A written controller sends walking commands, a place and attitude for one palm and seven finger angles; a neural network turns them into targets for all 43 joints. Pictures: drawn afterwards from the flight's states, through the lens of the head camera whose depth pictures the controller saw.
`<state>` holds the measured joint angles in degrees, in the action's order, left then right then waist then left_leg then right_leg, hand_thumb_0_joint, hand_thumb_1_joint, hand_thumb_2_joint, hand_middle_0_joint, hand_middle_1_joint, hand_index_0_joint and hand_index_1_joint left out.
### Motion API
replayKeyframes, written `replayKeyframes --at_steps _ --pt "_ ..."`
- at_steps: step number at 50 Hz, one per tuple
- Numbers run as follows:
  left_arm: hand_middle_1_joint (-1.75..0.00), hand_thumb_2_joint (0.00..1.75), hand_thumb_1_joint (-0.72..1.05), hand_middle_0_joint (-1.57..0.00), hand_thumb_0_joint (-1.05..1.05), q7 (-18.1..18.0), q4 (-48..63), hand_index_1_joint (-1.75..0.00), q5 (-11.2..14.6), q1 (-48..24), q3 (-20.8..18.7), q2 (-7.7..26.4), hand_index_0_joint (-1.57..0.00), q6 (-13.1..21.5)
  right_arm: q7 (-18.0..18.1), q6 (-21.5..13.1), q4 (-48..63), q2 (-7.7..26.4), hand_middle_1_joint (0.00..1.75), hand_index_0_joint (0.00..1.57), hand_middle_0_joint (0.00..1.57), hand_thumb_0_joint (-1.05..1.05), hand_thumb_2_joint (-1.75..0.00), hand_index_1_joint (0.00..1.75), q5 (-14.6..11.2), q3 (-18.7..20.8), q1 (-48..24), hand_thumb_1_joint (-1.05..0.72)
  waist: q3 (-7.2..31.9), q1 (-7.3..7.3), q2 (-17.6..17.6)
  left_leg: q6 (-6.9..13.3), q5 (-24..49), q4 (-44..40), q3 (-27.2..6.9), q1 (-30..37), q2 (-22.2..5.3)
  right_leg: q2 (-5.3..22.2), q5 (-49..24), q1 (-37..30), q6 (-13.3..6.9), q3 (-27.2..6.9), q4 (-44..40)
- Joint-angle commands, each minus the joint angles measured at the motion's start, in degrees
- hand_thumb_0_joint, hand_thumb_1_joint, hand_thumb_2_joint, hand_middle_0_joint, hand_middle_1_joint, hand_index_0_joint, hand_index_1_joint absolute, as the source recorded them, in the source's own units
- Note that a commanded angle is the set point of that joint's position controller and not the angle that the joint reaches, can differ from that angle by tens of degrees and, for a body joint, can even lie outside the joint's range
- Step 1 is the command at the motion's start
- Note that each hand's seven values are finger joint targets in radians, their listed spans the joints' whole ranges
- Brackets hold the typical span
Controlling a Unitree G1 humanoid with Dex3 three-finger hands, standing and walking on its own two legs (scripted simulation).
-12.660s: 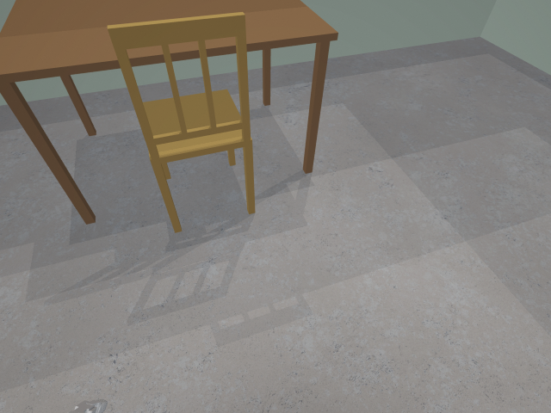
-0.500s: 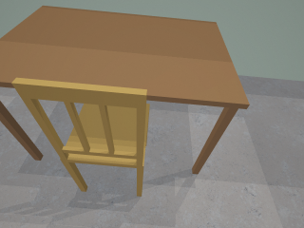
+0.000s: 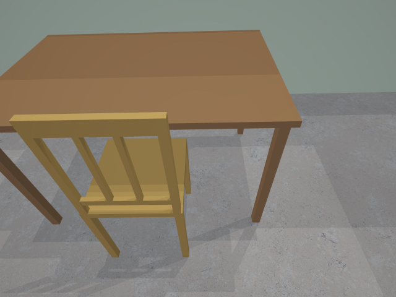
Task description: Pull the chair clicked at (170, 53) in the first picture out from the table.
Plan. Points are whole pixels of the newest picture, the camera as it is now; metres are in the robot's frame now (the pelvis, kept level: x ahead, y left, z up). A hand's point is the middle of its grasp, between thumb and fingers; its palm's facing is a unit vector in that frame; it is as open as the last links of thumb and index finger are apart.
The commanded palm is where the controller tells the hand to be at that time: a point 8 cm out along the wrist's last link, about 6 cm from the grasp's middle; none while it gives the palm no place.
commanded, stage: come to a stop and stand still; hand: left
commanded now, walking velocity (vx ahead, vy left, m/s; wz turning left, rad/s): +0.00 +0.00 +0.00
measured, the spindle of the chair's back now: (95, 171) +0.48 +0.34 -0.09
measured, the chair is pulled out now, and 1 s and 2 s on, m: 0.00 0.00 0.00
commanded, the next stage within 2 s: look again from close up in 0.34 s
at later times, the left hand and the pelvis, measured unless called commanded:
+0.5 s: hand out of the picture -0.02 +0.17 -0.17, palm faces +0.02 -0.98 -0.20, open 7.4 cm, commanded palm none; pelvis -0.01 -0.01 +0.01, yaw +0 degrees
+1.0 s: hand out of the picture +0.02 +0.18 -0.17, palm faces +0.03 -0.98 -0.20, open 7.4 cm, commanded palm none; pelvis +0.01 +0.00 +0.01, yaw +0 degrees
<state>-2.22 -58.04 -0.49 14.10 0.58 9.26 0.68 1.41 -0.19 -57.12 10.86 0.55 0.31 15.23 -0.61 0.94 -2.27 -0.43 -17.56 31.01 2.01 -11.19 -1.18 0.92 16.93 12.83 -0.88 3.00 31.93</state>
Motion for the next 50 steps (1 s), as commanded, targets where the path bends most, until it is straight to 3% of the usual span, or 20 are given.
replayKeyframes --at_steps 1,8,11,27,38,50 --pt "-0.3 0.9 0.9 -0.2 0.0 0.19 3.2 -0.3 -0.22 1.48 -1.63 8.69 -0.2 0.38 -0.62 -0.4 2.2 4.5 0.3 0.2 0.2 0.0 -0.9 0.3 0.59 0.62 2.96 -0.9 -7.42 0.07 6.21 1.76 -0.85 -7.04 -3.24 -4.12 -1.87 5.41 11.32 6.85 -2.53 -8.86 -13.25" --pt "-0.3 0.9 0.9 -0.2 0.0 0.55 2.88 -0.3 -0.19 2.05 -1.77 8.77 -0.2 0.42 -0.67 -0.54 0.2 4.48 0.3 0.2 0.2 0.0 -0.9 0.3 0.73 0.14 4.45 -0.9 -6.33 -0.28 4.85 1.43 -1.2 -8.25 -2.99 -3.84 -1.89 5.42 12.57 6.58 -2.2 -8.92 -14.6" --pt "-0.3 0.9 0.9 -0.2 0.0 0.65 1.94 -0.3 0.0 2.47 -1.69 8.7 -0.2 0.71 -0.59 -0.93 -1.12 4.2 0.3 0.2 0.2 0.0 -0.9 0.3 0.58 -0.11 5.15 -0.9 -4.36 -0.46 4.2 1.37 0.63 -8.69 -3.26 -3.63 -2.19 5.63 9.8 4.26 -2.25 -8.62 -14.15" --pt "-0.3 0.9 0.9 -0.2 0.0 0.39 -3.7 -0.3 0.1 5.81 -0.93 6.25 -0.2 1.16 0.31 -1.9 -6.59 2.9 0.3 0.2 0.2 0.0 -0.9 0.3 -0.04 -0.6 6.09 -0.9 -2.87 -1.31 1.03 1.41 8.68 -10.31 -4.14 -2.27 -4.24 4.82 -5.27 -1.27 -1.67 -5.78 -10.76" --pt "-0.3 0.9 0.9 -0.2 0.0 0.23 -3.97 -0.3 -0.19 5.35 -1.06 5.82 -0.2 1.11 0.55 -1.9 -6.71 3.03 0.3 0.2 0.2 0.0 -0.9 0.3 0.01 -0.34 4.08 -0.9 -4.09 -1.18 3.05 1.52 10.63 -10.26 -4.17 -1.28 -4.26 5.1 -8.96 -0.91 -1.31 -5.32 -10.19" --pt "-0.3 0.9 0.9 -0.2 0.0 0.34 -3.52 -0.3 -0.15 4.46 -1.49 7.4 -0.2 1.25 0.64 -2.14 -6.07 4.45 0.3 0.2 0.2 0.0 -0.9 0.3 0.07 -0.21 2.15 -0.9 -1.74 -1.44 2.31 1.57 14.12 -10.21 -4.02 0.45 -4.43 5.62 -14.49 -3.43 -1.36 -5.21 -9.5"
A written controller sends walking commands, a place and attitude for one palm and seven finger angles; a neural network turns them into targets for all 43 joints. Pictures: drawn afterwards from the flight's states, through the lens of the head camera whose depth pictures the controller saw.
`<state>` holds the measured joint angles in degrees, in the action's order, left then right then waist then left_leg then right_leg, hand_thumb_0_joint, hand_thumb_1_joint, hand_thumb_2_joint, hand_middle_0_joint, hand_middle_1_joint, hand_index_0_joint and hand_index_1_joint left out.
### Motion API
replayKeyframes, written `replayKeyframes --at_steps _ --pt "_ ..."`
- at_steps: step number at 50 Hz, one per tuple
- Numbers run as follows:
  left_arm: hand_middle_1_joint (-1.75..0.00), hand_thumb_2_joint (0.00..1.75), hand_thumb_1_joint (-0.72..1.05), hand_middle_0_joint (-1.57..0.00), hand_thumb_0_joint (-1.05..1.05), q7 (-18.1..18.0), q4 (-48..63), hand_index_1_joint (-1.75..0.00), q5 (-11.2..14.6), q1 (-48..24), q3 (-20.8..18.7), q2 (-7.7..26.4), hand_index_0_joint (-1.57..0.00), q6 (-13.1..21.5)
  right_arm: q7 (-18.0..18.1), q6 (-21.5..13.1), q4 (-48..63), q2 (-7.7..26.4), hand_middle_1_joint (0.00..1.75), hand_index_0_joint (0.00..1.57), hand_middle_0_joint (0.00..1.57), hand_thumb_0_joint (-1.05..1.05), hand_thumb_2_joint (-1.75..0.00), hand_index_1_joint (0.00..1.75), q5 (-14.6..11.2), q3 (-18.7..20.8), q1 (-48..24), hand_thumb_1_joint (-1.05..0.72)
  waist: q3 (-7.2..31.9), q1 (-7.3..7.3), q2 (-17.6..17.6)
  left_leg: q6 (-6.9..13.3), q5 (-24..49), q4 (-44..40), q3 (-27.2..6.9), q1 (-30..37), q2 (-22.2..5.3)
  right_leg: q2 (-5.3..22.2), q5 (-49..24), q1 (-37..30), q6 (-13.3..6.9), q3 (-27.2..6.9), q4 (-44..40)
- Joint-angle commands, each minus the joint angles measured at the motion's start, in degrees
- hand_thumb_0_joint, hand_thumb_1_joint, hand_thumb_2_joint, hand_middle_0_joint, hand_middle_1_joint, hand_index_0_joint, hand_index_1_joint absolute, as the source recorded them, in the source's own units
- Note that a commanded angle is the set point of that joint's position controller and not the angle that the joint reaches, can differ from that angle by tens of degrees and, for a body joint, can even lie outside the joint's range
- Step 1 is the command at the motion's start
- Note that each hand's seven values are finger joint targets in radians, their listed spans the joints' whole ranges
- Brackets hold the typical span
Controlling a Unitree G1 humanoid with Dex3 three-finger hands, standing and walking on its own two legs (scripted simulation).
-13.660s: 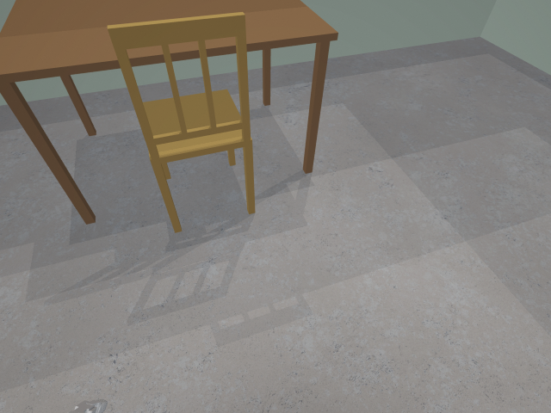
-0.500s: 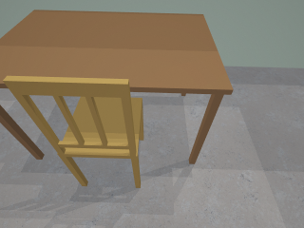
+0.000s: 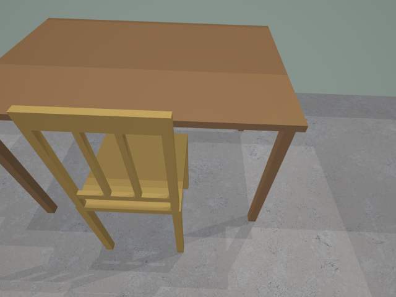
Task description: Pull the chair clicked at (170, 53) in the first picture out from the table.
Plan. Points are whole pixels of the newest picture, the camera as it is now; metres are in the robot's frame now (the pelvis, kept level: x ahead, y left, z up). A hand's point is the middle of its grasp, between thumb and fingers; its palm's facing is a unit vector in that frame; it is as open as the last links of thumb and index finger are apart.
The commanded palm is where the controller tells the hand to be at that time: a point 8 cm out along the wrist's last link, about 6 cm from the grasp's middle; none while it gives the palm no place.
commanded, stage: look again from close up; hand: left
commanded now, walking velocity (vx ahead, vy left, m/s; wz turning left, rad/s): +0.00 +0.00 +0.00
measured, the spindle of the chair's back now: (94, 166) +0.47 +0.34 -0.09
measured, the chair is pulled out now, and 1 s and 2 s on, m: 0.00 0.00 0.00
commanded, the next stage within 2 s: raise the hand toward the chair's back in 0.32 s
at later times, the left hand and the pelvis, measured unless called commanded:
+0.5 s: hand out of the picture +0.07 +0.19 -0.14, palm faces +0.19 -0.96 -0.21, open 7.4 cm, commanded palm +0.10 +0.23 -0.07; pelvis +0.00 +0.00 +0.00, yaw +0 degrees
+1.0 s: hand out of the picture +0.13 +0.19 -0.06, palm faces +0.07 -1.00 -0.05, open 10.6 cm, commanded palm +0.12 +0.24 -0.06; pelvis -0.06 +0.00 -0.12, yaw +2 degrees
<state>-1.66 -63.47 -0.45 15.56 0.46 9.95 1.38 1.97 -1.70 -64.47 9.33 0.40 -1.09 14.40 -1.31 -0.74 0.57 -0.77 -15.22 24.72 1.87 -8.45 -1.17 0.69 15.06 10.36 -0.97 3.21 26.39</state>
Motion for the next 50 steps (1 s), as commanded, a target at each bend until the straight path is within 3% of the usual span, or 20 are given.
replayKeyframes --at_steps 1,20,21,22,23,24,25,26,27,28,30,31,32,33,34,36,39,43,47,50 --pt "-0.3 0.9 0.9 -0.2 0.0 -0.22 1.87 -0.3 -0.16 3.1 -1.36 6.64 -0.2 0.53 0.09 -0.58 1.24 5.97 0.3 0.2 0.2 0.0 -0.9 0.3 0.27 1.23 2.62 -0.9 -1.45 0.18 -1.04 1.9 11.56 -3.96 -3.82 -2.1 -4.42 5.84 -12.49 -0.58 -1.31 -5.62 -4.15" --pt "-0.3 0.9 0.9 -0.2 0.0 -0.22 1.87 -0.3 -0.16 3.07 -1.47 6.79 -0.2 0.41 0.1 -0.5 0.53 5.82 0.3 0.2 0.2 0.0 -0.9 0.3 0.25 1.13 2.87 -0.9 -1.45 0.12 -0.04 1.94 11.69 -4.55 -4.04 -1.79 -4.32 5.92 -12.09 -1.22 -1.29 -5.2 -4.69" --pt "-0.3 0.9 0.9 -0.2 0.0 -2.73 -0.55 -0.3 -0.66 7.38 -1.36 6.16 -0.2 1.38 -0.5 -0.6 4.31 6.71 0.3 0.2 0.2 0.0 -0.9 0.3 -0.33 1.57 -1.76 -0.9 -2.85 -1.32 0.86 0.28 13.79 7.71 -1.3 -6.12 -4.8 9.41 -35.68 -0.63 0.21 -8.34 -4.18" --pt "-0.3 0.89 0.88 -0.2 0.0 -2.7 84.01 -0.3 10.87 -33.76 -17.43 28.66 -0.2 11.82 4.79 -7.69 20.9 15.68 0.3 0.2 0.2 0.0 -0.9 0.3 -0.66 5.32 -4.74 -0.9 18.57 4.51 -14.78 0.7 18.24 2.28 -0.62 9.07 1.25 3.81 -34.6 -2.71 0.47 -5.44 -2.92" --pt "-0.29 0.88 0.85 -0.2 0.0 -3.77 74.5 -0.29 6.49 -10.64 -6.1 14.08 -0.2 9.63 5.44 -13.77 21.62 11.28 0.3 0.2 0.2 0.0 -0.9 0.3 -0.54 1.6 -3.94 -0.9 22.35 -1.05 -19.06 0.56 28.64 -0.41 1.22 11.0 0.43 2.22 -22.37 -5.9 -2.92 -3.75 1.4" --pt "-0.29 0.87 0.83 -0.19 0.0 -3.91 57.75 -0.29 7.44 6.98 -1.39 0.77 -0.19 3.51 3.72 -16.03 20.8 9.04 0.3 0.2 0.2 0.0 -0.9 0.3 -0.89 1.59 -2.12 -0.9 14.42 0.37 -8.33 0.57 31.45 0.57 -1.07 5.47 -1.0 0.37 -13.53 -1.31 -1.79 0.39 2.69" --pt "-0.29 0.86 0.81 -0.19 0.0 -3.11 65.18 -0.29 9.65 -1.31 -0.37 0.46 -0.19 4.88 2.96 -16.95 23.39 11.67 0.3 0.2 0.2 0.0 -0.9 0.3 -2.39 2.06 -3.6 -0.9 7.36 1.83 -1.84 1.36 22.41 2.84 -2.83 -0.86 -0.52 0.71 -12.35 3.66 -0.6 1.47 2.68" --pt "-0.28 0.85 0.78 -0.19 0.0 -1.99 65.15 -0.28 9.5 -3.08 -4.03 3.81 -0.19 7.61 2.76 -17.97 25.03 12.82 0.3 0.2 0.2 0.0 -0.9 0.3 -1.79 3.47 -3.73 -0.9 6.45 2.52 3.9 1.95 14.76 4.81 -2.77 -4.72 0.26 0.61 -9.26 7.5 -0.04 1.63 3.17" --pt "-0.28 0.84 0.76 -0.19 0.0 -0.63 55.11 -0.28 9.35 2.42 -5.5 2.51 -0.19 9.56 2.3 -18.11 25.42 12.55 0.3 0.2 0.2 0.0 -0.9 0.3 -1.06 4.17 -3.57 -0.9 -0.87 3.5 10.02 2.11 7.6 6.66 -3.05 -11.3 0.85 0.21 -3.74 13.72 0.24 2.57 3.38" --pt "-0.27 0.83 0.74 -0.18 0.0 1.88 50.88 -0.27 10.29 5.8 -5.48 0.16 -0.18 13.62 1.09 -18.31 27.17 12.79 0.3 0.2 0.2 0.0 -0.9 0.3 -0.58 4.71 -3.06 -0.9 -0.97 2.68 14.95 1.7 2.74 10.02 -3.56 -16.46 1.44 -0.04 0.9 19.1 0.5 2.87 6.15" --pt "-0.27 0.81 0.69 -0.18 0.0 8.32 48.39 -0.27 12.62 13.7 -6.97 -1.86 -0.18 23.66 -0.87 -19.12 31.05 12.37 0.3 0.2 0.2 0.0 -0.9 0.3 0.2 5.53 -5.79 -0.9 4.37 -1.24 13.81 0.77 -2.15 17.25 -2.67 -25.65 2.1 0.21 5.06 23.74 0.0 1.84 14.45" --pt "-0.26 0.8 0.67 -0.18 0.0 12.0 48.67 -0.26 13.94 17.18 -8.21 -1.89 -0.18 28.67 -1.83 -19.23 32.7 12.04 0.3 0.2 0.2 0.0 -0.9 0.3 0.3 5.88 -6.74 -0.9 7.56 -2.76 10.97 0.26 -1.94 20.99 -1.83 -28.89 2.41 0.25 3.67 24.58 -0.53 1.04 19.01" --pt "-0.26 0.79 0.64 -0.17 0.0 15.9 48.29 -0.26 14.27 19.41 -9.97 -0.46 -0.17 32.98 -3.17 -19.0 34.05 11.94 0.3 0.2 0.2 0.0 -0.9 0.3 0.1 6.27 -6.09 -0.9 10.85 -4.18 3.95 -0.38 -0.24 24.05 -1.18 -30.25 2.93 0.49 0.4 24.31 -1.6 -0.06 23.54" --pt "-0.26 0.78 0.62 -0.17 0.0 19.65 51.72 -0.26 14.36 16.58 -9.76 1.21 -0.17 37.48 -4.16 -18.99 36.0 12.15 0.3 0.2 0.2 0.0 -0.9 0.3 0.23 6.26 -7.5 -0.9 13.26 -3.82 0.07 -0.5 0.12 28.24 -0.79 -33.07 3.32 0.73 -1.28 27.1 -1.94 -1.01 27.77" --pt "-0.25 0.77 0.6 -0.17 0.0 21.5 52.35 -0.25 14.3 16.21 -12.44 4.11 -0.17 39.17 -4.56 -18.66 37.67 12.26 0.3 0.2 0.2 0.0 -0.9 0.3 0.08 6.8 -7.97 -0.9 16.36 -4.28 0.13 -0.06 0.16 31.34 -0.23 -35.41 3.24 0.73 -1.16 28.92 -1.99 -1.79 30.74" --pt "-0.25 0.75 0.55 -0.16 0.0 22.97 56.47 -0.25 15.63 16.7 -12.81 4.25 -0.16 36.17 -4.39 -17.23 42.54 12.59 0.3 0.2 0.2 0.0 -0.9 0.3 -0.69 6.8 -10.26 -0.9 19.32 -4.79 2.57 0.69 -3.29 33.59 0.62 -39.79 3.62 0.6 3.72 30.47 -1.5 -3.3 32.17" --pt "-0.23 0.72 0.48 -0.16 0.0 21.12 68.86 -0.23 17.52 8.84 -12.59 6.0 -0.16 29.79 -2.72 -15.56 47.2 11.83 0.3 0.2 0.2 0.0 -0.9 0.3 -1.75 6.27 -10.95 -0.9 17.77 -3.16 -1.17 1.31 -13.06 33.99 -0.63 -43.19 3.31 0.55 19.09 34.01 -1.06 -6.1 28.35" --pt "-0.22 0.68 0.39 -0.15 0.0 14.99 87.93 -0.22 14.71 0.2 -11.25 8.98 -0.15 28.59 -0.06 -14.46 46.89 11.34 0.3 0.2 0.2 0.0 -0.9 0.3 -0.99 5.51 -5.69 -0.9 22.45 0.91 -4.38 2.72 -7.84 37.11 -2.65 -38.76 1.34 -0.56 11.77 34.74 -1.15 -5.18 30.03" --pt "-0.2 0.64 0.29 -0.14 0.0 16.25 84.07 -0.2 13.74 -2.27 -6.69 6.21 -0.14 28.35 1.4 -15.23 43.03 11.11 0.3 0.2 0.2 0.0 -0.9 0.3 -0.55 3.96 -4.38 -0.9 19.15 3.8 -4.23 2.91 -6.25 39.16 -4.52 -39.53 0.81 -1.67 9.0 39.27 -1.09 -2.27 32.23" --pt "-0.19 0.61 0.22 -0.13 0.0 18.95 77.18 -0.19 14.85 2.01 -9.41 7.92 -0.13 24.62 2.03 -15.77 41.88 11.02 0.3 0.2 0.2 0.0 -0.9 0.3 -1.13 3.66 -5.28 -0.9 19.54 2.22 -2.2 2.42 -9.94 38.16 -4.71 -42.55 1.18 -1.28 14.59 37.33 -0.79 -2.6 30.24"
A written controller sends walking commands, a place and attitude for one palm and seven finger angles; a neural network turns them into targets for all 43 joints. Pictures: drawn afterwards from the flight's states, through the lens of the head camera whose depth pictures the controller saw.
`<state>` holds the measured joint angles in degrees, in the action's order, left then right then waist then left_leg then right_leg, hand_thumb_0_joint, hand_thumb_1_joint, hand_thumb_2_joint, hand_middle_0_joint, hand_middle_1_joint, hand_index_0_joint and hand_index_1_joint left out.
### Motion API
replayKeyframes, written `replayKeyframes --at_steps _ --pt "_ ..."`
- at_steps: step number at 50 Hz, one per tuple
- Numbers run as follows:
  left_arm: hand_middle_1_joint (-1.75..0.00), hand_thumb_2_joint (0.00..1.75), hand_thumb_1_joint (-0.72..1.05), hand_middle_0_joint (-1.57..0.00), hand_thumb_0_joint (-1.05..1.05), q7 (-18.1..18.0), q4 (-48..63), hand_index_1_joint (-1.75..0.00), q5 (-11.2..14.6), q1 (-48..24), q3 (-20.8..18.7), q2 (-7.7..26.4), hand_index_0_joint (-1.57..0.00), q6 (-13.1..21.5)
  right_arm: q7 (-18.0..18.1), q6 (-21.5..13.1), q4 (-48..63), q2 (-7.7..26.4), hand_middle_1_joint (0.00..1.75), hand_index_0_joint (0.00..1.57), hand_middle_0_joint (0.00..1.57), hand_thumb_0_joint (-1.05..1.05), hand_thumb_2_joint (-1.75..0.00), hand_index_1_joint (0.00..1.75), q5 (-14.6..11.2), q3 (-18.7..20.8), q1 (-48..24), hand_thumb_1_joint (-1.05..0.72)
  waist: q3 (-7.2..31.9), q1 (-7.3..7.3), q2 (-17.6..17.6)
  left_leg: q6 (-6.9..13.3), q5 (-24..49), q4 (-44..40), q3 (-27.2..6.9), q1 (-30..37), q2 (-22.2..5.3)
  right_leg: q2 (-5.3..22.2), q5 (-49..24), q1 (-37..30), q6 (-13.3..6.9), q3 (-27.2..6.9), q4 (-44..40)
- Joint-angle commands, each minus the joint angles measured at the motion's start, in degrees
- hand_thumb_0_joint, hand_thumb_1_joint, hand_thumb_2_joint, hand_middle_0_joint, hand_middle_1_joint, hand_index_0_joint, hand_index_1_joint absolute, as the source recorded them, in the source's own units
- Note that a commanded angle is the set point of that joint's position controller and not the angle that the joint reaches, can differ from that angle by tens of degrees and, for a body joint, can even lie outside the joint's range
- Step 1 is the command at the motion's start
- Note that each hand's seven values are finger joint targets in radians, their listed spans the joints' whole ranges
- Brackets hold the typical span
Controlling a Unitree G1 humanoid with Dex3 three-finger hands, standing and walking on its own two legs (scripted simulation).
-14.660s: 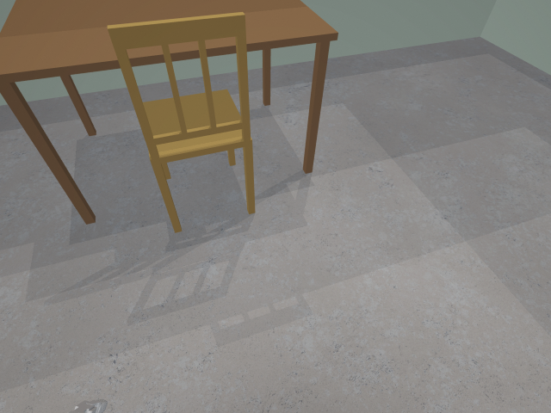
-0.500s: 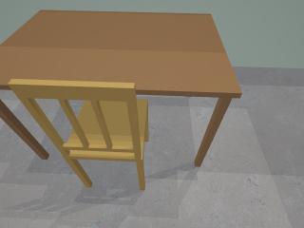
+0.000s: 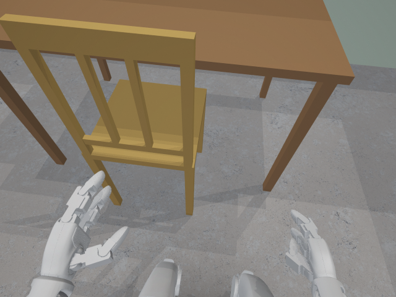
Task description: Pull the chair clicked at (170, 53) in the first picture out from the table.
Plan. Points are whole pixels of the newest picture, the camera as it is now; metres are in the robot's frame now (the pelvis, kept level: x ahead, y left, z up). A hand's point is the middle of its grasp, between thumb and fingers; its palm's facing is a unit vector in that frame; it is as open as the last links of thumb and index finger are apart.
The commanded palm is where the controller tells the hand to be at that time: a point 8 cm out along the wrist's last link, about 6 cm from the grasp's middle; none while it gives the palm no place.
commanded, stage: raise the hand toward the chair's back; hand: left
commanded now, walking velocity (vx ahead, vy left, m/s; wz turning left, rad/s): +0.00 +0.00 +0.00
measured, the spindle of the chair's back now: (102, 104) +0.53 +0.33 +0.02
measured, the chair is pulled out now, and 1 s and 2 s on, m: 0.00 0.00 0.00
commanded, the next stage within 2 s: aim the fingers beside a spindle in 1.52 s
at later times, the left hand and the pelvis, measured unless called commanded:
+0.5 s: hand (101, 216) +0.23 +0.21 +0.06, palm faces -0.02 -1.00 -0.03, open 14.9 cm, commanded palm +0.21 +0.26 +0.07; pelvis +0.01 +0.02 +0.02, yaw -1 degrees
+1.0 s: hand (92, 194) +0.26 +0.23 +0.07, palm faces -0.02 -1.00 -0.05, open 16.9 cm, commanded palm +0.25 +0.28 +0.08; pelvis +0.02 +0.03 +0.03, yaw -1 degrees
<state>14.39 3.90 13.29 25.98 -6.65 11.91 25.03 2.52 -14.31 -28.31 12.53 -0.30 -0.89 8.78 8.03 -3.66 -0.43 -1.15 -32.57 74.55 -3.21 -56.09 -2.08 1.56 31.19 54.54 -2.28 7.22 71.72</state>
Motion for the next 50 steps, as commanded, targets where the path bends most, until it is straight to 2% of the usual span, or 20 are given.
replayKeyframes --at_steps 1,4,6,7,12,16,18,22,25,27,31,34,36,39,44,48,50 --pt "-0.19 0.6 0.2 -0.13 0.0 3.49 8.21 -0.19 1.38 -7.29 -3.03 6.11 -0.13 -0.83 1.66 -3.19 5.77 7.74 0.3 0.2 0.2 0.0 -0.9 0.3 -0.72 3.44 -0.11 -0.9 10.52 4.57 -0.53 2.77 6.71 -12.34 0.5 4.84 2.22 -1.96 -0.22 -7.7 0.63 -6.79 -15.95" --pt "-0.18 0.57 0.13 -0.12 0.0 3.43 8.36 -0.18 2.75 -4.41 -6.81 7.85 -0.12 -4.99 1.69 -2.71 6.58 7.07 0.3 0.2 0.2 0.0 -0.9 0.3 -1.05 3.44 -1.34 -0.9 14.57 2.14 -0.58 2.63 8.84 -13.79 0.91 5.96 2.58 -1.36 -1.11 -12.47 0.69 -7.17 -16.94" --pt "-0.17 0.55 0.08 -0.12 0.0 1.97 9.35 -0.17 3.25 -4.03 -7.9 7.7 -0.12 -5.83 1.56 -2.58 6.75 6.43 0.3 0.2 0.2 0.0 -0.9 0.3 -0.88 3.4 -1.52 -0.9 15.17 1.69 1.07 2.63 10.35 -14.41 0.93 6.11 2.62 -1.25 -2.58 -14.06 0.89 -6.89 -17.06" --pt "-0.17 0.54 0.06 -0.12 0.0 1.31 7.92 -0.17 3.34 -3.98 -8.63 8.12 -0.12 -5.9 1.57 -2.47 6.47 6.15 0.3 0.2 0.2 0.0 -0.9 0.3 -0.84 3.26 -2.14 -0.9 13.99 1.51 1.92 2.63 10.01 -14.4 0.85 5.37 2.55 -1.52 -1.38 -13.79 0.83 -7.01 -17.28" --pt "-0.15 0.49 -0.06 -0.1 0.0 -0.65 7.7 -0.15 2.49 -7.18 -6.88 7.09 -0.1 -1.93 1.47 -3.29 5.5 6.57 0.3 0.2 0.2 0.0 -0.9 0.3 -0.52 3.32 -0.82 -0.9 8.79 3.0 0.99 2.57 7.49 -15.24 0.62 4.93 2.3 -1.56 1.31 -9.76 0.55 -6.28 -17.26" --pt "-0.14 0.45 -0.15 -0.1 0.0 0.28 8.5 -0.14 2.33 -6.29 -6.23 7.19 -0.1 0.26 1.35 -3.95 5.3 7.47 0.3 0.2 0.2 0.0 -0.9 0.3 -0.57 3.78 0.7 -0.9 11.01 3.38 -1.2 2.6 8.83 -15.92 0.78 7.49 2.33 -1.45 -1.99 -9.74 0.48 -5.25 -16.35" --pt "-0.13 0.43 -0.2 -0.09 0.0 0.73 9.44 -0.13 2.5 -6.56 -6.62 7.94 -0.09 0.22 1.35 -3.91 5.48 7.84 0.3 0.2 0.2 0.0 -0.9 0.3 -0.53 3.9 0.92 -0.9 12.14 3.33 -2.56 2.65 10.07 -16.02 0.78 8.58 2.42 -1.55 -4.05 -10.05 0.4 -4.89 -15.77" --pt "-0.11 0.39 -0.29 -0.08 0.0 0.48 9.08 -0.11 2.44 -6.77 -7.62 8.79 -0.08 -0.61 1.39 -3.24 5.37 8.14 0.3 0.2 0.2 0.0 -0.9 0.3 -0.58 4.09 1.27 -0.9 11.81 3.38 -2.1 2.46 11.51 -16.93 0.28 9.72 2.27 -2.01 -6.23 -10.23 0.29 -3.68 -15.09" --pt "-0.1 0.36 -0.36 -0.07 0.0 0.0 11.0 -0.1 2.26 -6.77 -7.27 8.36 -0.07 -0.79 1.15 -2.93 5.7 8.04 0.3 0.2 0.2 0.0 -0.9 0.3 -0.5 3.99 1.26 -0.9 12.43 3.26 -4.74 2.21 13.52 -17.58 0.12 12.08 2.24 -1.94 -8.52 -10.31 0.24 -3.22 -14.92" --pt "-0.09 0.34 -0.41 -0.07 0.0 -0.04 9.55 -0.09 2.23 -7.09 -7.39 8.35 -0.07 -1.54 1.17 -2.34 5.7 8.15 0.3 0.2 0.2 0.0 -0.9 0.3 -0.41 3.97 1.62 -0.9 11.8 3.82 -2.58 2.28 14.53 -17.41 -0.15 11.95 2.15 -2.31 -9.77 -10.49 0.27 -2.87 -14.84" --pt "-0.08 0.3 -0.5 -0.06 0.0 0.88 9.39 -0.08 2.26 -8.42 -7.23 8.29 -0.06 -2.11 1.06 -1.8 6.06 8.34 0.3 0.2 0.2 0.0 -0.9 0.3 -0.44 3.61 1.55 -0.9 11.82 4.14 -3.18 2.14 14.44 -17.4 -0.03 12.51 2.13 -2.2 -10.15 -10.22 0.44 -2.95 -15.37" --pt "-0.08 0.3 -0.5 -0.06 0.0 1.67 9.48 -0.08 2.28 -9.33 -7.76 9.07 -0.06 -2.78 1.0 -1.49 6.22 8.26 0.3 0.2 0.2 0.0 -0.9 0.3 -0.38 3.24 1.78 -0.9 12.71 3.98 -5.04 1.95 16.27 -17.66 -0.19 13.88 2.05 -2.28 -11.66 -10.81 0.28 -2.8 -15.09" --pt "-0.08 0.3 -0.5 -0.06 0.0 1.92 8.48 -0.08 2.52 -9.91 -8.07 9.08 -0.06 -3.3 1.01 -1.29 6.3 8.33 0.3 0.2 0.2 0.0 -0.9 0.3 -0.4 3.13 1.81 -0.9 12.32 4.21 -3.19 1.95 16.26 -17.77 -0.36 13.56 1.99 -2.39 -11.89 -10.92 0.42 -2.62 -15.4" --pt "-0.08 0.3 -0.5 -0.06 0.0 2.34 9.19 -0.08 2.85 -11.01 -8.87 9.81 -0.06 -3.55 1.04 -1.28 6.22 8.4 0.3 0.2 0.2 0.0 -0.9 0.3 -0.36 2.98 1.98 -0.9 13.68 3.89 -4.83 1.66 18.74 -17.89 -0.59 15.25 1.9 -2.32 -13.68 -11.39 0.31 -2.52 -15.01" --pt "-0.08 0.3 -0.5 -0.06 0.0 2.6 6.82 -0.08 3.1 -12.05 -9.44 9.93 -0.06 -4.13 1.02 -1.09 5.82 8.73 0.3 0.2 0.2 0.0 -0.9 0.3 -0.46 2.83 2.17 -0.9 12.78 4.28 -2.59 1.58 18.22 -18.45 -0.66 14.62 1.85 -2.37 -13.44 -11.96 0.47 -2.3 -15.7" --pt "-0.08 0.3 -0.5 -0.06 0.0 2.64 7.12 -0.08 3.39 -13.19 -10.84 11.3 -0.06 -4.05 0.95 -1.26 5.62 8.88 0.3 0.2 0.2 0.0 -0.9 0.3 -0.45 2.87 2.48 -0.9 14.21 3.8 -4.75 1.4 20.67 -18.83 -0.58 16.1 1.91 -2.26 -15.13 -13.14 0.34 -2.46 -15.76" --pt "-0.08 0.3 -0.5 -0.06 0.0 2.82 5.65 -0.08 3.48 -13.58 -10.71 10.98 -0.06 -4.05 0.92 -1.17 5.29 9.06 0.3 0.2 0.2 0.0 -0.9 0.3 -0.58 2.94 2.6 -0.9 13.38 4.26 -3.19 1.5 19.79 -19.07 -0.41 15.52 1.84 -2.22 -14.66 -13.23 0.48 -2.39 -16.37"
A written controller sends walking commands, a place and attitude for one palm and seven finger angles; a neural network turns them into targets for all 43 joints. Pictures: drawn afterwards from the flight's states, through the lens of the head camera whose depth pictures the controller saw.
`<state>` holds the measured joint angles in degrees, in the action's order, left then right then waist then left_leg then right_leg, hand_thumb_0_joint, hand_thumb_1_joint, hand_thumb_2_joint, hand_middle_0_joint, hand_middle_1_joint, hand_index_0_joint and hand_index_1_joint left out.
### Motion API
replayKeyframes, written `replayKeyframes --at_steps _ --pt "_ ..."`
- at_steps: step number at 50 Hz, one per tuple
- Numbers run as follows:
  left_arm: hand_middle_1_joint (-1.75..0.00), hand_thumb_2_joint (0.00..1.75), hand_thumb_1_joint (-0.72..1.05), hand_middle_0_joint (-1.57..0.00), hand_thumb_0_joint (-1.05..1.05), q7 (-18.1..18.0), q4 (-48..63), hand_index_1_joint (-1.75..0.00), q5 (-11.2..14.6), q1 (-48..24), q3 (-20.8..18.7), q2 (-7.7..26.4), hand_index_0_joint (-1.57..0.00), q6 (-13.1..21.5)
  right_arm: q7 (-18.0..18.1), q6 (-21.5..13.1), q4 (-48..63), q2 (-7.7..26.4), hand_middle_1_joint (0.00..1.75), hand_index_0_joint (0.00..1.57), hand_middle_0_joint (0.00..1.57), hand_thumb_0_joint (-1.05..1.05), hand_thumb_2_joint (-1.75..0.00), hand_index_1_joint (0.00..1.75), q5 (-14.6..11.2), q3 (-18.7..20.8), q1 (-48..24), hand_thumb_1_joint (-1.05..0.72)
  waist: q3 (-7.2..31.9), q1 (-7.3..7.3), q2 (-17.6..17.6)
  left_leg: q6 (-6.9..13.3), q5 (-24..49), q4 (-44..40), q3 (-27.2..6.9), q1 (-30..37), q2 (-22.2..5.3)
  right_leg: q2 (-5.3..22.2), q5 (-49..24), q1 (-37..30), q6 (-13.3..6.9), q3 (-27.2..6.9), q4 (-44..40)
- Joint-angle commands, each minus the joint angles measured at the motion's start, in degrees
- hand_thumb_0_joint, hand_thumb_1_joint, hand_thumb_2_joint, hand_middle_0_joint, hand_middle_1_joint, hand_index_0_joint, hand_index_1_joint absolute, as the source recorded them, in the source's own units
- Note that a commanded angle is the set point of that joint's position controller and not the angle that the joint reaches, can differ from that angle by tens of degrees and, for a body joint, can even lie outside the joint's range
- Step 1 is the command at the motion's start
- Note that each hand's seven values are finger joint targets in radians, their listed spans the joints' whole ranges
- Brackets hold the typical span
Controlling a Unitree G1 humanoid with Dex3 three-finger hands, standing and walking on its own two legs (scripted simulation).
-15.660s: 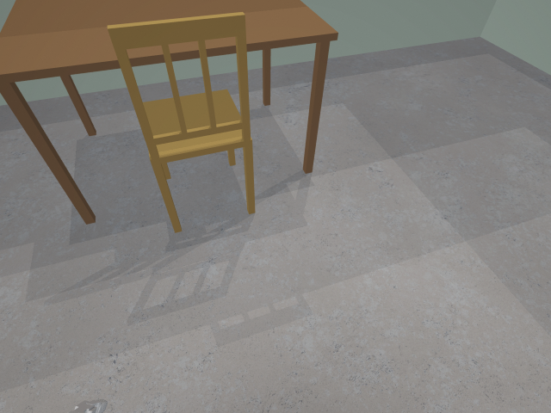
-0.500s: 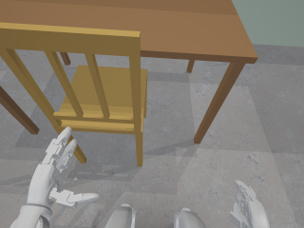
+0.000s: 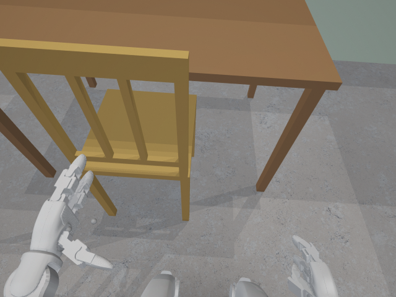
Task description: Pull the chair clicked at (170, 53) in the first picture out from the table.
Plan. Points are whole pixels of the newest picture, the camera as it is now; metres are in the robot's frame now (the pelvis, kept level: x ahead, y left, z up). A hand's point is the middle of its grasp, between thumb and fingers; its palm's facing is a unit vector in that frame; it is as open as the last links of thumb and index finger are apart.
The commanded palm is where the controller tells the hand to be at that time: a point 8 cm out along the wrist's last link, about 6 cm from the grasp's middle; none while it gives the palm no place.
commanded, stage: raise the hand toward the chair's back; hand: left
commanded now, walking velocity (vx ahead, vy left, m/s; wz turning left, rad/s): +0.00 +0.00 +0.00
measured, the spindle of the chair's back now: (94, 122) +0.51 +0.31 +0.00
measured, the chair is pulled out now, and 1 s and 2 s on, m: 0.00 0.00 0.00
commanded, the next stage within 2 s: aim the fingers beside a spindle in 0.52 s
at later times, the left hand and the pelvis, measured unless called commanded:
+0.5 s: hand (99, 221) +0.24 +0.20 +0.05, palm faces +0.00 -1.00 -0.06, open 16.9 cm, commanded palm +0.22 +0.25 +0.05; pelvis +0.00 -0.01 +0.00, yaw +0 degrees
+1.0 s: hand (109, 206) +0.27 +0.19 +0.04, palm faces -0.01 -1.00 -0.05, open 16.9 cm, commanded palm +0.26 +0.25 +0.04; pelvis -0.01 -0.01 +0.00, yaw +0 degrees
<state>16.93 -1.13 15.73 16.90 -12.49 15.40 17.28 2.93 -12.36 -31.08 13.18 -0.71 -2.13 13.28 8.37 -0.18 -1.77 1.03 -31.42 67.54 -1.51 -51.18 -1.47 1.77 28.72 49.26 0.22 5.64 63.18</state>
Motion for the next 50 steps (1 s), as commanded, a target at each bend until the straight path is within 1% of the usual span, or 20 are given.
replayKeyframes --at_steps 1,9,12,15,18,20,21,25,27,29,31,32,34,36,39,40,42,44,47,50 --pt "-0.08 0.3 -0.5 -0.06 0.0 0.3 10.08 -0.08 1.17 -4.82 -5.2 7.69 -0.06 3.77 0.51 -3.13 8.01 8.48 0.3 0.2 0.2 0.0 -0.9 0.3 -0.24 4.22 -1.88 -0.9 12.62 0.67 -1.63 -0.65 17.93 -12.27 -2.0 10.21 1.27 -2.41 -11.75 -8.1 -2.0 -0.96 -8.18" --pt "-0.08 0.3 -0.5 -0.06 0.0 -0.08 9.7 -0.08 1.03 -3.99 -5.42 8.13 -0.06 4.81 0.11 -3.3 8.18 8.65 0.3 0.2 0.2 0.0 -0.9 0.3 -0.21 4.56 -1.61 -0.9 13.03 0.41 -2.38 -0.56 18.42 -12.78 -1.61 10.65 1.32 -2.21 -12.38 -9.16 -2.06 -1.34 -8.6" --pt "-0.08 0.3 -0.5 -0.06 0.0 -0.49 8.64 -0.08 0.91 -4.59 -5.38 8.03 -0.06 5.43 0.12 -3.1 8.08 8.66 0.3 0.2 0.2 0.0 -0.9 0.3 -0.25 4.52 -1.72 -0.9 10.89 0.75 -1.42 -0.43 16.28 -12.9 -1.52 9.28 1.34 -2.3 -10.61 -8.56 -2.12 -1.38 -9.01" --pt "-0.08 0.3 -0.5 -0.06 0.0 -0.68 9.38 -0.08 0.64 -4.92 -5.22 8.0 -0.06 6.15 0.06 -3.3 8.29 8.54 0.3 0.2 0.2 0.0 -0.9 0.3 -0.18 4.43 -1.84 -0.9 12.16 0.4 -3.52 -0.4 15.86 -13.0 -1.23 9.87 1.47 -2.02 -10.28 -8.83 -2.12 -1.78 -9.06" --pt "-0.08 0.3 -0.5 -0.06 0.0 -0.6 8.76 -0.08 0.44 -4.79 -4.74 7.72 -0.06 6.36 0.19 -3.36 8.17 8.61 0.3 0.2 0.2 0.0 -0.9 0.3 -0.3 4.48 -1.86 -0.9 11.77 1.04 -1.7 -0.16 15.18 -12.82 -1.22 9.84 1.38 -2.13 -9.88 -8.41 -1.95 -1.85 -9.45" --pt "-0.08 0.3 -0.5 -0.06 0.0 -0.55 8.64 -0.08 0.71 -5.08 -4.92 7.78 -0.06 6.38 0.2 -3.42 8.17 8.46 0.3 0.2 0.2 0.0 -0.9 0.3 -0.27 4.31 -1.92 -0.9 11.54 0.85 -2.44 -0.19 13.86 -12.93 -1.05 9.26 1.56 -2.0 -8.85 -8.68 -1.9 -2.01 -9.75" --pt "-0.08 0.3 -0.5 -0.06 0.0 -0.48 8.58 -0.08 0.8 -5.1 -4.58 7.4 -0.06 6.44 0.25 -3.49 8.16 8.54 0.3 0.2 0.2 0.0 -0.9 0.3 -0.34 4.31 -1.99 -0.9 11.24 1.09 -0.91 -0.15 14.09 -12.96 -1.27 9.14 1.51 -2.06 -9.17 -8.69 -1.9 -1.89 -9.75" --pt "-0.08 0.3 -0.5 -0.06 0.0 0.06 8.52 -0.08 1.0 -5.47 -4.82 7.65 -0.06 6.55 0.36 -3.65 8.02 8.4 0.3 0.2 0.2 0.0 -0.9 0.3 -0.33 4.24 -2.24 -0.9 12.09 0.9 -1.66 0.03 14.06 -12.31 -0.81 8.76 1.7 -1.87 -9.44 -9.4 -1.83 -2.55 -9.98" --pt "-0.08 0.3 -0.5 -0.06 0.0 0.12 8.18 -0.08 1.11 -5.57 -4.95 7.69 -0.06 6.6 0.48 -3.71 7.8 8.47 0.3 0.2 0.2 0.0 -0.9 0.3 -0.35 4.3 -2.23 -0.9 12.07 0.98 -0.39 0.09 14.54 -12.19 -0.99 8.57 1.58 -2.0 -9.91 -9.45 -1.85 -2.42 -9.76" --pt "-0.08 0.3 -0.5 -0.06 0.0 0.35 8.72 -0.08 1.04 -5.86 -5.05 8.03 -0.06 6.67 0.42 -3.82 7.82 8.4 0.3 0.2 0.2 0.0 -0.9 0.3 -0.3 4.23 -2.31 -0.9 12.46 0.96 -1.8 0.09 14.52 -11.94 -0.75 8.78 1.71 -1.8 -10.11 -9.5 -1.79 -2.71 -9.82" --pt "-0.08 0.3 -0.5 -0.06 0.0 0.38 7.62 -0.08 0.97 -5.3 -4.71 7.3 -0.06 6.46 0.45 -3.75 7.78 8.3 0.3 0.2 0.2 0.0 -0.9 0.3 -0.37 4.25 -2.36 -0.9 11.59 1.04 -0.4 0.08 14.36 -12.01 -0.72 8.17 1.71 -1.8 -10.02 -9.64 -1.71 -2.65 -10.0" --pt "-0.08 0.3 -0.5 -0.06 0.0 0.45 7.2 -0.08 0.93 -6.85 -4.16 7.17 -0.06 6.41 0.5 -3.75 7.62 8.38 0.3 0.2 0.2 0.0 -0.9 0.3 -0.29 4.16 -2.45 -0.9 11.09 1.57 -0.41 0.28 14.24 -11.44 -0.73 7.58 1.74 -1.85 -10.05 -8.91 -1.69 -2.85 -9.88" --pt "-0.08 0.3 -0.5 -0.06 0.0 0.54 5.67 -0.08 0.86 -8.52 -5.81 8.53 -0.06 6.6 0.59 -3.65 7.13 8.55 0.3 0.2 0.2 0.0 -0.9 0.3 -0.23 4.16 -2.27 -0.9 11.1 1.57 -0.22 0.16 12.87 -11.08 -0.6 6.48 1.72 -1.75 -8.55 -8.4 -1.62 -3.09 -9.91" --pt "-0.08 0.3 -0.5 -0.06 0.0 0.78 4.92 -0.08 0.73 -11.38 -5.25 8.16 -0.06 7.14 0.71 -3.79 6.89 8.66 0.3 0.2 0.2 0.0 -0.9 0.3 -0.27 4.05 -2.33 -0.9 10.68 1.91 -0.51 0.17 12.46 -10.72 -0.69 6.13 1.76 -1.67 -8.0 -7.39 -1.71 -3.19 -9.57" --pt "-0.08 0.3 -0.5 -0.06 0.0 1.18 5.0 -0.08 0.86 -13.36 -4.71 8.08 -0.06 7.5 0.72 -4.22 6.84 8.72 0.3 0.2 0.2 0.0 -0.9 0.3 -0.19 4.01 -2.09 -0.9 12.98 1.73 -2.11 0.2 13.12 -10.29 -0.54 6.98 1.8 -1.54 -8.71 -7.78 -1.74 -3.5 -9.21" --pt "-0.08 0.3 -0.5 -0.06 0.0 1.13 3.76 -0.08 0.8 -12.95 -5.26 8.41 -0.06 7.35 0.78 -4.13 6.69 8.82 0.3 0.2 0.2 0.0 -0.9 0.3 -0.19 4.12 -1.84 -0.9 12.94 1.67 -0.65 0.22 13.51 -10.29 -0.51 6.84 1.72 -1.6 -9.14 -7.84 -1.69 -3.35 -9.22" --pt "-0.08 0.3 -0.5 -0.06 0.0 1.11 2.57 -0.08 0.57 -14.83 -5.69 9.23 -0.06 7.22 0.81 -4.09 6.48 9.01 0.3 0.2 0.2 0.0 -0.9 0.3 -0.16 4.05 -1.84 -0.9 13.3 1.67 -1.04 0.25 13.26 -10.07 -0.68 6.04 1.67 -1.68 -8.68 -7.41 -1.78 -3.44 -8.7" --pt "-0.08 0.3 -0.5 -0.06 0.0 1.07 1.83 -0.08 0.44 -15.92 -4.65 8.17 -0.06 6.9 0.65 -3.95 6.59 8.99 0.3 0.2 0.2 0.0 -0.9 0.3 -0.17 3.96 -1.85 -0.9 13.19 1.78 -1.36 0.19 13.07 -10.27 -0.6 6.07 1.74 -1.51 -8.7 -7.21 -1.7 -3.31 -8.69" --pt "-0.08 0.3 -0.5 -0.06 0.0 0.61 -0.46 -0.08 0.46 -17.91 -6.97 10.17 -0.06 6.6 0.78 -3.61 6.24 9.18 0.3 0.2 0.2 0.0 -0.9 0.3 -0.02 4.03 -1.51 -0.9 14.09 1.54 0.02 0.28 12.9 -9.75 -0.48 4.43 1.73 -1.6 -8.44 -7.64 -1.67 -3.79 -8.41" --pt "-0.08 0.3 -0.5 -0.06 0.0 0.62 -0.55 -0.08 0.27 -19.5 -5.92 9.19 -0.06 6.82 0.51 -3.51 6.36 9.1 0.3 0.2 0.2 0.0 -0.9 0.3 0.02 4.02 -1.4 -0.9 15.26 1.39 -2.09 0.14 14.05 -9.84 -0.4 5.6 1.72 -1.43 -9.83 -7.23 -1.75 -3.57 -7.83"
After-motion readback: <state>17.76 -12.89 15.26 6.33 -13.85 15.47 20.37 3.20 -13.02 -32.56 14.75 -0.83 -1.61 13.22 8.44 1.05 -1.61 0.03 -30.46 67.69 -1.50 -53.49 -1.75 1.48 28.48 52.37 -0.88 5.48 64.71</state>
